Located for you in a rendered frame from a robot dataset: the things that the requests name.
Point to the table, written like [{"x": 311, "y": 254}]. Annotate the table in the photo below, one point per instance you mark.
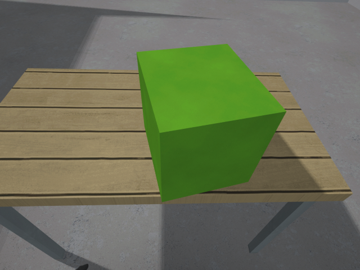
[{"x": 77, "y": 137}]

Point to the carton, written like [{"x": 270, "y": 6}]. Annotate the carton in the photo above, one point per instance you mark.
[{"x": 208, "y": 118}]

